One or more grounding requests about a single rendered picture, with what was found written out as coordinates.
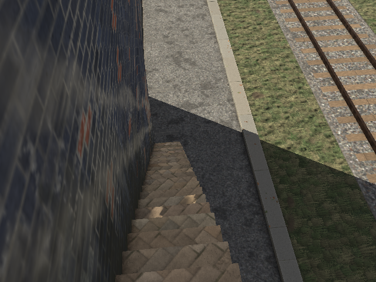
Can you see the stairs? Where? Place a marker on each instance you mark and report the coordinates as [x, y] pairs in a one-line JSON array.
[[174, 235]]

